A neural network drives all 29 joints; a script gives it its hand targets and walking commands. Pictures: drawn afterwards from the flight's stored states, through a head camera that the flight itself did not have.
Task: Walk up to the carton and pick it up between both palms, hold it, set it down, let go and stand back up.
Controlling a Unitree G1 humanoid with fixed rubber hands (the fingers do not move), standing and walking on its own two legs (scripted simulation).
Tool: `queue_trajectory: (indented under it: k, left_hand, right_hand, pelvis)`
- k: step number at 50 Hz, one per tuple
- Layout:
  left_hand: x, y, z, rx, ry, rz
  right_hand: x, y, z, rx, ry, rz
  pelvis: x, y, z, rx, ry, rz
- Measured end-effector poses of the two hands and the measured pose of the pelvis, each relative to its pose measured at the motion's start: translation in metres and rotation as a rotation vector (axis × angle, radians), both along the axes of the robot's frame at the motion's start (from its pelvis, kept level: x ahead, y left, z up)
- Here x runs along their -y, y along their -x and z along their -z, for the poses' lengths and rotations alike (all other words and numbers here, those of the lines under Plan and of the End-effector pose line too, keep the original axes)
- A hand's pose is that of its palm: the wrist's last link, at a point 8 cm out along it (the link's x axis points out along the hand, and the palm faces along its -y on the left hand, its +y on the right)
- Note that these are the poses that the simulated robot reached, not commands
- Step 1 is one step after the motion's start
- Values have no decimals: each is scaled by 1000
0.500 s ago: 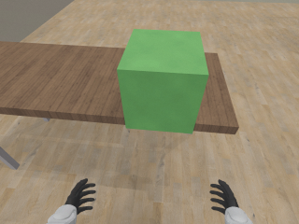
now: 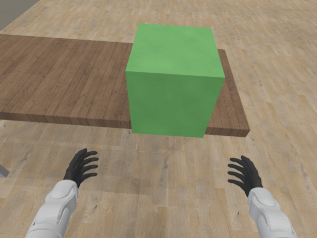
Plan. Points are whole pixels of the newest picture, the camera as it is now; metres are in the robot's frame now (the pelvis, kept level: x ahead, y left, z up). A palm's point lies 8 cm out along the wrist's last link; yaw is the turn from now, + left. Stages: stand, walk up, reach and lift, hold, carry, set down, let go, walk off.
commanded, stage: reach and lift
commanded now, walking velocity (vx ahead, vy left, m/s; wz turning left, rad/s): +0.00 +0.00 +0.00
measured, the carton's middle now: (171, 81) +0.60 -0.04 +0.06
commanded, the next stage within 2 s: none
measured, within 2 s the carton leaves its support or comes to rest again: neither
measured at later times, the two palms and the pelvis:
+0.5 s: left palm (80, 150) +0.34 +0.21 +0.03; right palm (259, 159) +0.32 -0.26 +0.04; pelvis +0.02 +0.00 +0.00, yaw -1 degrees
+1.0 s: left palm (82, 128) +0.38 +0.20 +0.07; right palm (257, 137) +0.36 -0.25 +0.08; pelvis +0.00 -0.01 +0.00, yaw +0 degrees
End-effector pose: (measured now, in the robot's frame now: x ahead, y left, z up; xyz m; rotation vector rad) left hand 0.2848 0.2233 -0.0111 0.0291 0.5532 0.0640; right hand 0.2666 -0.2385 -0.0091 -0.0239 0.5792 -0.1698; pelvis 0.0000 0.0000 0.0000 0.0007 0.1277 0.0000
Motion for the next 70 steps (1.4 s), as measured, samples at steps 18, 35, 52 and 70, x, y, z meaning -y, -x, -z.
queue_trajectory:
  k: [18,35,52,70]
  left_hand:
    - [9,-54,-42,187,6,14]
    - [21,-66,-47,258,10,-13]
    - [19,-106,-90,271,-7,-10]
    - [22,-148,-127,235,-8,-9]
  right_hand:
    - [13,-47,-39,189,-15,-23]
    - [8,-69,-52,281,-31,-48]
    - [11,-100,-90,281,-6,-10]
    - [5,-138,-130,247,-12,5]
  pelvis:
    - [-9,-16,-4,15,6,14]
    - [8,-12,-1,-3,-9,3]
    - [11,6,4,-53,-8,-2]
    - [-3,21,9,-156,12,10]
